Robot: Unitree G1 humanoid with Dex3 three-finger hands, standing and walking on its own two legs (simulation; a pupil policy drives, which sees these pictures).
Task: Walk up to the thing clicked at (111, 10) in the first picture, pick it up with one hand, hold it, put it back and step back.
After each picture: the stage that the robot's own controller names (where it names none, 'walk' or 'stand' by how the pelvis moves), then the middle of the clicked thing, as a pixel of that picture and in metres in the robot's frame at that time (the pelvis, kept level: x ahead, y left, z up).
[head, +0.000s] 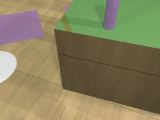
stand; (111, 8) +0.85 -0.11 +0.04
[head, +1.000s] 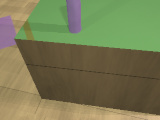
walk; (73, 9) +0.75 +0.12 +0.07
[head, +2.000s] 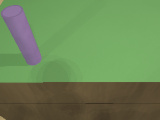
rise first; (24, 39) +0.50 +0.26 +0.07
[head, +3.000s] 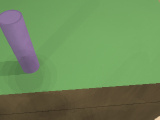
stand; (22, 46) +0.45 +0.23 +0.06
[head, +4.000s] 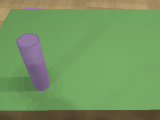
stand; (36, 65) +0.41 +0.21 +0.04
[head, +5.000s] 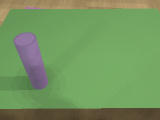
stand; (33, 64) +0.42 +0.22 +0.03
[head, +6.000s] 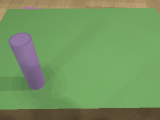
stand; (29, 64) +0.42 +0.23 +0.03
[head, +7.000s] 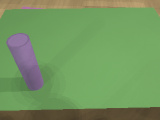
stand; (28, 65) +0.41 +0.24 +0.03
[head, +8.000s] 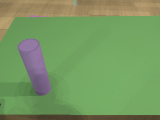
rise first; (36, 70) +0.40 +0.23 +0.04
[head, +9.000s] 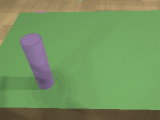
go down; (39, 64) +0.42 +0.22 +0.04
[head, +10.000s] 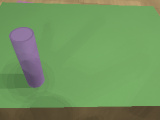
go down; (30, 61) +0.42 +0.21 +0.05
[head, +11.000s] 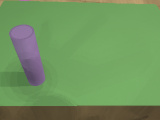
go down; (30, 59) +0.42 +0.21 +0.05
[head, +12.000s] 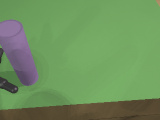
close in; (21, 58) +0.41 +0.21 +0.07
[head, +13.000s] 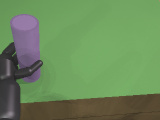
close; (28, 53) +0.41 +0.19 +0.09
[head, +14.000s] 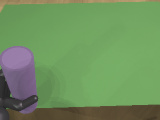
lift; (23, 85) +0.29 +0.20 +0.11
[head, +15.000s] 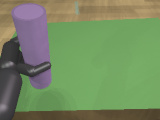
lift; (36, 53) +0.32 +0.15 +0.23
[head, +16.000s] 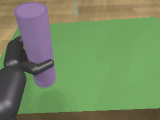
hold; (39, 51) +0.33 +0.14 +0.22
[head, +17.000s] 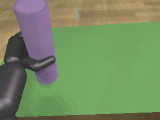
hold; (40, 48) +0.32 +0.14 +0.25
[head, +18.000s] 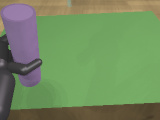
crouch; (25, 52) +0.34 +0.18 +0.20
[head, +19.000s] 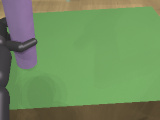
lower; (22, 33) +0.42 +0.20 +0.21
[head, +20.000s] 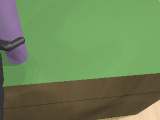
lower; (9, 29) +0.47 +0.22 +0.11
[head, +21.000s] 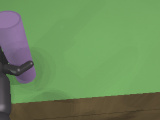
lower; (18, 53) +0.40 +0.21 +0.10
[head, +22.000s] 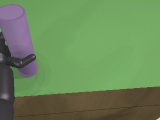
lower; (21, 46) +0.43 +0.21 +0.10
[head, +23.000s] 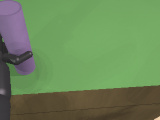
lower; (18, 43) +0.44 +0.21 +0.10
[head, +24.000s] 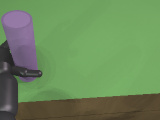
open; (24, 52) +0.40 +0.20 +0.09
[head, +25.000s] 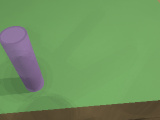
sink last; (26, 64) +0.38 +0.20 +0.08
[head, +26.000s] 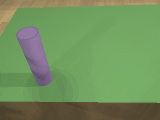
stand; (37, 59) +0.42 +0.22 +0.07
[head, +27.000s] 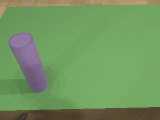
stand; (31, 66) +0.39 +0.22 +0.05
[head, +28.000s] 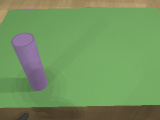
stand; (32, 65) +0.41 +0.23 +0.04
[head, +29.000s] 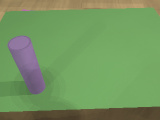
stand; (29, 68) +0.40 +0.23 +0.04
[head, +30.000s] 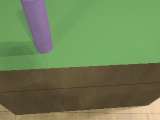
walk; (39, 25) +0.52 +0.19 +0.06
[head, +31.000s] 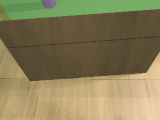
walk; out of the picture +0.84 +0.24 +0.07
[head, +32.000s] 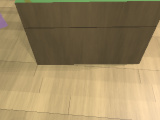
stand; out of the picture +1.13 +0.24 +0.06
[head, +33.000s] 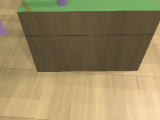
stand; out of the picture +1.13 +0.21 +0.04
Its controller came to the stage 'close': yes
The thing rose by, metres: 0.20
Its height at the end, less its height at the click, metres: +0.00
